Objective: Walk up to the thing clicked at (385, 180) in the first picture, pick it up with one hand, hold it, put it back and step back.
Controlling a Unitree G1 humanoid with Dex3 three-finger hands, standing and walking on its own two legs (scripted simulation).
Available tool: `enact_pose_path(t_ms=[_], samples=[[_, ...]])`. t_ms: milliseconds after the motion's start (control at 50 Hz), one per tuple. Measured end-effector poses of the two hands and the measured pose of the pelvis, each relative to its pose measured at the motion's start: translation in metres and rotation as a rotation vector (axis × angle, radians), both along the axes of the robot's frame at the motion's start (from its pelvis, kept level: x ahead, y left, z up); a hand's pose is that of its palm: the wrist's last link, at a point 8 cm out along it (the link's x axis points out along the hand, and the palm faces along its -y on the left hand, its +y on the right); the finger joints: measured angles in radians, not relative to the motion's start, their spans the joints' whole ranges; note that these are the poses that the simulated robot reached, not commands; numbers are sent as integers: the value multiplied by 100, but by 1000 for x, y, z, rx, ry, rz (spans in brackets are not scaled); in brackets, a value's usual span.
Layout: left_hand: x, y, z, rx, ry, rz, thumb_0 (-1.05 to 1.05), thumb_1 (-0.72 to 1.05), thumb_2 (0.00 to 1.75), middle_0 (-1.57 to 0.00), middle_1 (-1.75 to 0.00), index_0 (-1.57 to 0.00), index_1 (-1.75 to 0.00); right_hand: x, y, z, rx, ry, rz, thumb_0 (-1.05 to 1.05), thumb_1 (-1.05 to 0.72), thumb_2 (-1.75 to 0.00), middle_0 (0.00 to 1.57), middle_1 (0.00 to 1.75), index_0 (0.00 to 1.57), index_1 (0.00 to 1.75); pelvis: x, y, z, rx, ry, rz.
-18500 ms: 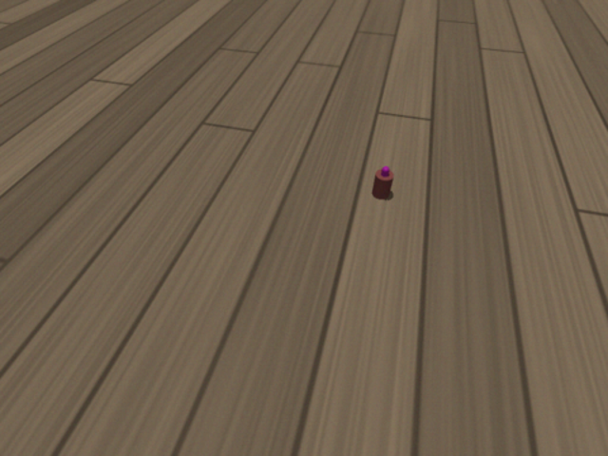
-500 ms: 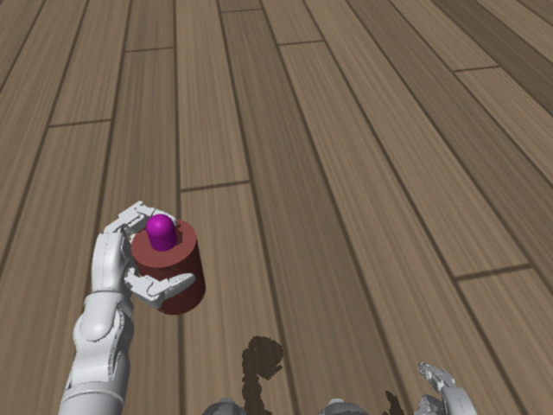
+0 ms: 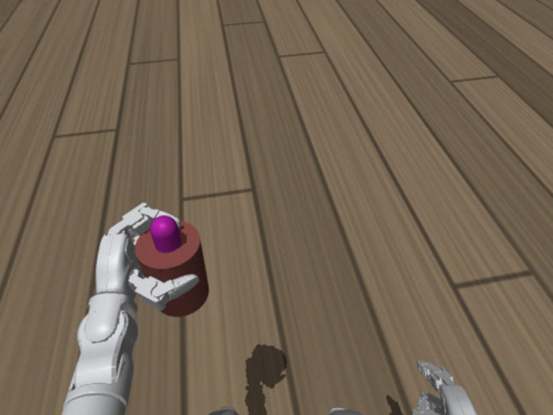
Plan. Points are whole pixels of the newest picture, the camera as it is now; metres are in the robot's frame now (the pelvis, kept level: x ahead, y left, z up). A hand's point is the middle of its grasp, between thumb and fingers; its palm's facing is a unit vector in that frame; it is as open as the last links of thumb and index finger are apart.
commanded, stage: hold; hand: left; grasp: from the side
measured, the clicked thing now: (173, 260) +0.33 +0.16 +0.05
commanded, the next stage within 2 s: none
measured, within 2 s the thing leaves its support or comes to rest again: neither
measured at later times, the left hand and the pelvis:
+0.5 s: hand (162, 256) +0.32 +0.17 +0.06, palm faces +0.04 -1.00 +0.00, open 10.1 cm; pelvis +0.00 +0.00 +0.00, yaw +0 degrees
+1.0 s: hand (164, 259) +0.32 +0.16 +0.06, palm faces +0.03 -1.00 +0.00, open 10.1 cm; pelvis -0.01 +0.00 +0.00, yaw +0 degrees
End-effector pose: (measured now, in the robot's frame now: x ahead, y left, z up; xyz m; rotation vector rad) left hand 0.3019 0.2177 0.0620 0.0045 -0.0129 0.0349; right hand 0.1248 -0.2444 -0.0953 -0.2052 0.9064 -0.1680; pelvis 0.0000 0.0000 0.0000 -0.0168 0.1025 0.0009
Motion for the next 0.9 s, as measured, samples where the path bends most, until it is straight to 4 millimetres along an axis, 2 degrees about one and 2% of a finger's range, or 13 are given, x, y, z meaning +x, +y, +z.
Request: enact_pose_path(t_ms=[900], samples=[[-6, 1, 2, -7, -16, 8, 4, -52, 102, -66, -96, -82, -113, -1, 2, 4, 4, -13, 13, 1, -91, -91, 21, 30, 20, 30, -5, 0, 3, 1, -18, 2]])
